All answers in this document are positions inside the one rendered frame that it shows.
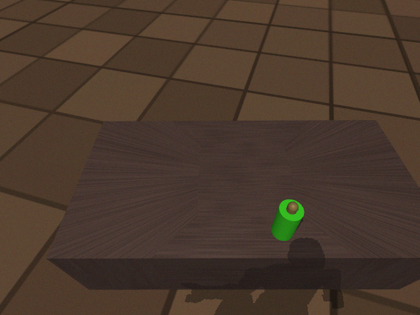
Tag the bottle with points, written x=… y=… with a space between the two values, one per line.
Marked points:
x=287 y=219

